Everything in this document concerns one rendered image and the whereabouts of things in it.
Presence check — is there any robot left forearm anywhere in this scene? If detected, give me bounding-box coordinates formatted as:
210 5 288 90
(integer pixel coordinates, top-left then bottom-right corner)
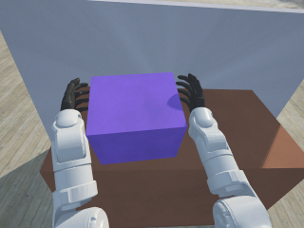
51 109 98 228

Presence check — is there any robot right forearm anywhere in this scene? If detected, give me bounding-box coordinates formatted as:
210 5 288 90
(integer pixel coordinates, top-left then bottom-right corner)
188 107 273 227

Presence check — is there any right robot upper arm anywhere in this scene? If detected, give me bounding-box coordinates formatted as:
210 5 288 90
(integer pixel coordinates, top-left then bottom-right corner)
213 194 272 228

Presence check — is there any carton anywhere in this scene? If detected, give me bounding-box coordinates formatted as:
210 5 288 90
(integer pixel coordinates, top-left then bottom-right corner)
85 72 187 165

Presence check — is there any pedestal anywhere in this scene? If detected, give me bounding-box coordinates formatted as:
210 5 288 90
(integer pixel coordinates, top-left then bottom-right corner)
39 86 304 228

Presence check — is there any robot right hand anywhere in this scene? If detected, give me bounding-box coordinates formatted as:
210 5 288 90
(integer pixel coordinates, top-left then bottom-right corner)
176 73 206 113

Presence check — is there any left robot upper arm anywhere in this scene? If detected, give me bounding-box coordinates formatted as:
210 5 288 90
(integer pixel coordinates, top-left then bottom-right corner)
54 207 109 228

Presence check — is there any robot left hand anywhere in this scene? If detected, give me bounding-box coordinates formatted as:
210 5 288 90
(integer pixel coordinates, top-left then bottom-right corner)
60 78 89 113

